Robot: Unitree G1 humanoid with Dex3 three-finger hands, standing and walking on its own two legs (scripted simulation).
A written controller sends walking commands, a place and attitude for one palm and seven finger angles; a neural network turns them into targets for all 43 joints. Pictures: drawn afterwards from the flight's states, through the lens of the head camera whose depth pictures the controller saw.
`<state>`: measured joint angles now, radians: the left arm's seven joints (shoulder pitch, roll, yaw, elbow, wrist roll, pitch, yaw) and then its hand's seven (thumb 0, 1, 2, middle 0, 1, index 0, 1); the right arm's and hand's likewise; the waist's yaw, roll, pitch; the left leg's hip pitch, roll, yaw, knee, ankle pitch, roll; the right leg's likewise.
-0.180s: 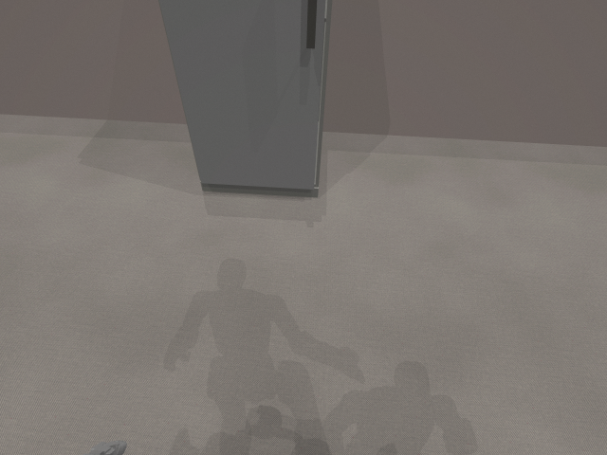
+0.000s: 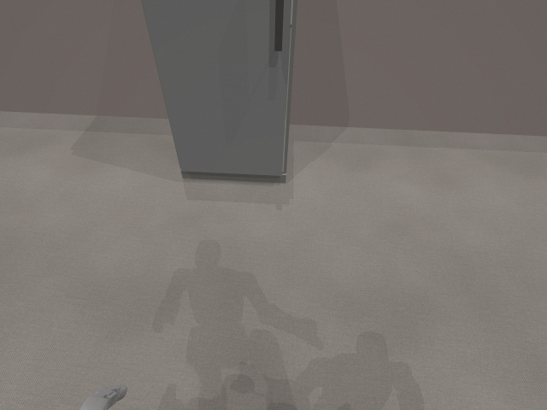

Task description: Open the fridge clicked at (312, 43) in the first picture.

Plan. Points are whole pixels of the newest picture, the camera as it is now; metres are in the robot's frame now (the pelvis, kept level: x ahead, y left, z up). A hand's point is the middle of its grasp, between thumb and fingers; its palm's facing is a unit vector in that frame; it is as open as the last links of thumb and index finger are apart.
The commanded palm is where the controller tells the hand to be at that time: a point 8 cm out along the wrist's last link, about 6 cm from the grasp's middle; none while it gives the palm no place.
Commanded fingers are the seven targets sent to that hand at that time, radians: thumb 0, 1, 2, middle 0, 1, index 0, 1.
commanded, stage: stand and wait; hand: right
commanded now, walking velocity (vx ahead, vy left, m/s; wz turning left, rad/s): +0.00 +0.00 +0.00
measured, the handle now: out of the picture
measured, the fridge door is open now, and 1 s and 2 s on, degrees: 0 0 0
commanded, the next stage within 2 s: look at it before walking up in 0.64 s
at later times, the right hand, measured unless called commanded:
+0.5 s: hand out of the picture +0.04 -0.24 -0.15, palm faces -0.02 +0.94 -0.34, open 7.4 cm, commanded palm none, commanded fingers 0.00 -0.90 -0.90 0.20 0.30 0.20 0.30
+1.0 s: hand out of the picture +0.06 -0.24 -0.15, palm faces -0.03 +0.94 -0.33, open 7.4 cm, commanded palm none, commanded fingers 0.00 -0.90 -0.90 0.20 0.30 0.20 0.30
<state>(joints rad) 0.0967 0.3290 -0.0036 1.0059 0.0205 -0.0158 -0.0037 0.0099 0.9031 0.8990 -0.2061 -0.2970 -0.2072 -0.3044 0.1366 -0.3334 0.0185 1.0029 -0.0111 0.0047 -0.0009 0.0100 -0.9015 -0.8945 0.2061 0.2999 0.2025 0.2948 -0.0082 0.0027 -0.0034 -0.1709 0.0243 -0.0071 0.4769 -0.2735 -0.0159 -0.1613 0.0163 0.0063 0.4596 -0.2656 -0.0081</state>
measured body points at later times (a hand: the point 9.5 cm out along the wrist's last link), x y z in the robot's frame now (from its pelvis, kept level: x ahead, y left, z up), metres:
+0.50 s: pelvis -0.01 +0.01 +0.00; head -0.01 +0.01 +0.45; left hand +0.05 +0.30 -0.13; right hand +0.05 -0.29 -0.13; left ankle -0.01 +0.13 -0.74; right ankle -0.01 -0.12 -0.74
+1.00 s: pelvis -0.01 +0.01 +0.01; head -0.02 +0.01 +0.46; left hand +0.07 +0.30 -0.13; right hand +0.06 -0.29 -0.13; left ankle -0.01 +0.13 -0.74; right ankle -0.01 -0.12 -0.74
